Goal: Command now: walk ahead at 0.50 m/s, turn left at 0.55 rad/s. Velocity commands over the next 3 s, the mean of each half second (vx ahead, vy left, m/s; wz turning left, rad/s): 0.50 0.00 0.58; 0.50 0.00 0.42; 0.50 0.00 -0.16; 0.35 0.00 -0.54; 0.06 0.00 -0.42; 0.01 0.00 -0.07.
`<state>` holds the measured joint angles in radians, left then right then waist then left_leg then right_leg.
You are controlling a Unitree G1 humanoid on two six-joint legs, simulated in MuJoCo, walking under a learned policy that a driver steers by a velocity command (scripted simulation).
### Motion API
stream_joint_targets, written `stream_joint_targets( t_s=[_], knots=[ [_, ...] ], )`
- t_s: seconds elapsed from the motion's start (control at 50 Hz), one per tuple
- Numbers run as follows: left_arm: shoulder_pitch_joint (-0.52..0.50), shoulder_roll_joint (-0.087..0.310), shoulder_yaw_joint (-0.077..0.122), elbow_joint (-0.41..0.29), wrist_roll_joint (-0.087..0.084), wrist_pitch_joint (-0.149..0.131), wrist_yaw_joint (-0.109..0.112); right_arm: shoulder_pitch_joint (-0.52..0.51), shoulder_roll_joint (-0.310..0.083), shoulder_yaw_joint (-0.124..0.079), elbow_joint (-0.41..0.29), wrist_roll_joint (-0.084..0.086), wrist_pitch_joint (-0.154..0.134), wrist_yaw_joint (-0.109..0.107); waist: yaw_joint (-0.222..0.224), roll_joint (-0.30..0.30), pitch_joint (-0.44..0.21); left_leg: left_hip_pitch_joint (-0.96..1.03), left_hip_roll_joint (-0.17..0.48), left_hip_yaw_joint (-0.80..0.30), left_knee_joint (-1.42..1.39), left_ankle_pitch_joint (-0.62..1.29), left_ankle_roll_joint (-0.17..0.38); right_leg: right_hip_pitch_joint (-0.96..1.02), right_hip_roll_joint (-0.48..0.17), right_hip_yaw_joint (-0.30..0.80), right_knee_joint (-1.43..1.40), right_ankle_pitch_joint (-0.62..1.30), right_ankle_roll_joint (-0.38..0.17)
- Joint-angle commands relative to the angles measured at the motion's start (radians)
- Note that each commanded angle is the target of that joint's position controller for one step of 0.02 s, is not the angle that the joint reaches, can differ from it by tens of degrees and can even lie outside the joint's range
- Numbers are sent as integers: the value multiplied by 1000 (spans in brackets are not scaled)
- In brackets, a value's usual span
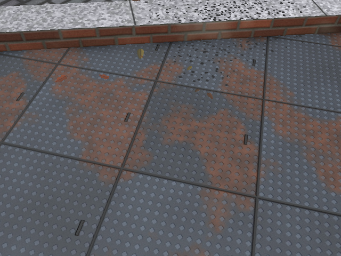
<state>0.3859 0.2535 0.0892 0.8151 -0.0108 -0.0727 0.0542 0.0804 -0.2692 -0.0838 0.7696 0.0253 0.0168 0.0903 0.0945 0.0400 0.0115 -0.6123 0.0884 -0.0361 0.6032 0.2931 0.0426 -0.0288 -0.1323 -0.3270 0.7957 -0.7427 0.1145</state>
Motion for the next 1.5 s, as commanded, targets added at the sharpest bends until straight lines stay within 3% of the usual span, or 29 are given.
stream_joint_targets(
  t_s=[0.02, 0.06, 0.08, 0.1, 0.12, 0.14, 0.16, 0.2, 0.24, 0.3, 0.38, 0.46, 0.48, 0.5, 0.52, 0.56, 0.64, 0.88, 0.92, 0.96, 0.98, 1.0, 1.02, 1.04, 1.1, 1.2, 1.4, 1.46, 1.5],
  knots=[
    [31, 160, 34, -33, -13, 16, -7, -81, -42, -8, -44, 4, -17, 3, 13, -70, 107, 91, -30, 78, -98, -35, 16, -108, -229, 113, -9, 712, -144],
    [6, 197, 38, -13, -31, 15, -31, 227, -143, -67, 63, -3, -17, -33, -158, -65, -65, 519, -114, 158, -136, -18, 72, -189, -179, 82, 381, 966, -110],
    [-4, 164, 34, -3, -42, -7, -38, 332, -216, -89, 103, -22, -14, -49, -247, 68, -89, 824, -64, 79, -185, 157, 158, -457, -59, 88, 782, 498, -50],
    [93, 51, 1, -28, 8, -34, -41, 331, -326, -79, 101, -48, -39, -52, -151, 274, -199, 1143, 92, -129, 196, 744, 249, -855, 16, 203, 1201, -198, -11],
    [96, 109, -13, -77, -6, -63, -49, 417, -313, -69, 75, -17, -54, -39, -202, 203, -520, 1272, 214, -381, 164, 617, 417, -881, 31, 388, 1214, -122, -3],
    [-24, 110, -18, -147, -47, -83, -50, 526, -309, -75, 99, -18, -42, -51, -248, 155, -545, 1253, 272, -567, -98, 25, 454, -971, 56, 423, 1129, -15, -17],
    [-118, 102, -26, -160, -72, -88, -40, 452, -281, -66, 105, -7, -37, -67, -201, 80, -406, 1109, 259, -660, -233, -498, 390, -1061, 18, 408, 988, 136, -48],
    [-110, 171, -8, -118, -28, -69, -11, 134, -157, -14, -24, -24, -71, -69, -96, -98, -207, 666, 269, -649, -263, -442, 343, -906, -26, 469, 759, 379, -82],
    [-95, 144, 1, -113, 22, -37, -11, 7, -152, -12, -44, -23, -78, -79, -15, -42, -39, 285, 174, -450, -289, -258, 311, -692, -56, 453, 439, 385, -28],
    [-187, 73, -23, -135, 31, -48, -32, 40, -170, -24, -42, -19, -78, -110, -59, 29, -57, 131, 14, -213, -297, -131, 241, -412, 25, 369, 19, 639, -12],
    [-280, 100, -16, -160, 2, -41, -53, 169, -149, -26, -7, 9, -58, -111, -117, 38, -65, 300, 33, -280, -241, -342, 190, -391, 99, 373, -192, 711, -47],
    [-113, 161, 23, -128, 13, -55, -52, 169, -79, -5, -19, -3, -52, -107, -8, 34, -95, 252, -42, -297, -8, -484, 95, -102, 71, 406, -271, 646, -134],
    [21, 222, 40, -114, 20, -54, -47, 211, -3, 18, -34, -22, -56, -103, 19, -141, -200, 126, -143, -182, 305, -689, 42, 120, -106, 607, -309, 570, -190],
    [89, 292, 55, -85, 35, -47, -57, 301, 2, 22, -72, 17, -70, -99, -34, -458, -258, -149, -200, -120, 602, -916, 14, 265, -306, 1138, -497, 224, -341],
    [20, 201, 34, -117, 19, -50, -58, 268, -109, -2, -48, 22, -72, -100, -20, -281, -154, -235, -130, -154, 711, -851, 12, 201, -295, 1140, -541, 40, -328],
    [-92, 134, 13, -131, 24, -39, -52, 134, -126, -14, -73, 5, -56, -100, -28, -129, -16, -217, -59, -108, 700, -675, 10, 2, -207, 822, -539, 255, -275],
    [-156, 103, 7, -111, 18, -45, -45, 127, -81, -18, -91, 2, -32, -87, -75, -158, -5, -104, 2, -77, 553, -566, -17, -118, -133, 524, -612, 552, -262],
    [-28, 194, 37, 9, -21, -14, -48, -110, -34, 13, -171, -5, -60, -44, -29, -133, 60, -3, -36, 49, 11, -396, 0, 11, -162, 272, -610, 768, -269],
    [-43, 223, 41, 26, -30, -4, -47, -62, -69, -2, -165, -12, -65, -43, -80, -155, 30, 108, -76, 92, -45, -462, 41, 45, -171, 254, -511, 1019, -253],
    [-41, 191, 23, 40, -26, 1, -41, 220, -153, -49, -72, -15, -66, -54, -221, -129, -137, 552, -125, 110, -88, -384, 98, -87, -96, 173, -166, 1194, -194],
    [-33, 120, -5, 3, 9, -5, -42, 375, -254, -76, -46, -22, -60, -73, -259, 53, -269, 882, 109, -233, -86, -410, 188, -397, -18, 146, 211, 801, -134],
    [39, 50, -31, -6, 6, -31, -50, 363, -291, -67, -47, -20, -67, -69, -184, 218, -392, 1006, 292, -695, -254, -559, 322, -635, 132, 318, 459, 144, -108],
    [-56, 148, -5, -14, -31, -48, -56, 336, -202, -42, -45, -14, -77, -64, -216, 114, -311, 949, 271, -636, -297, -605, 288, -740, 87, 409, 540, 177, -120],
    [-125, 165, -1, -37, -41, -57, -58, 273, -161, -28, -45, -12, -83, -63, -198, 104, -184, 821, 232, -475, -303, -532, 247, -779, 43, 389, 516, 270, -140],
    [-122, 136, 2, -20, -7, -40, -51, 140, -78, -4, -54, -30, -93, -60, -101, 61, -76, 534, 133, -254, -375, -329, 201, -635, -36, 393, 377, 465, -139],
    [-175, 89, -9, -29, -5, 3, -51, 175, -105, -12, -3, -33, -120, -79, -88, 9, -9, 482, 130, -89, -456, -165, 199, -691, -32, 400, 206, 633, -100],
    [-424, 57, -36, -134, -11, -7, -112, 274, -141, -13, 74, -26, -96, -103, -178, -8, 76, 702, 162, 124, -434, -93, 111, -710, 62, 328, -208, 823, -159],
    [-379, 94, -20, -154, -8, -3, -129, 246, -182, -23, 63, -21, -70, -118, -129, 43, 12, 775, 171, 166, -262, 353, 76, -602, 133, 244, -207, 653, -208],
    [-154, 171, 21, -112, -7, 3, -121, 221, -199, -25, 49, -22, -52, -133, -2, 52, -115, 703, 136, 205, 60, 525, 35, -290, 207, 218, -249, 638, -264]
  ],
)
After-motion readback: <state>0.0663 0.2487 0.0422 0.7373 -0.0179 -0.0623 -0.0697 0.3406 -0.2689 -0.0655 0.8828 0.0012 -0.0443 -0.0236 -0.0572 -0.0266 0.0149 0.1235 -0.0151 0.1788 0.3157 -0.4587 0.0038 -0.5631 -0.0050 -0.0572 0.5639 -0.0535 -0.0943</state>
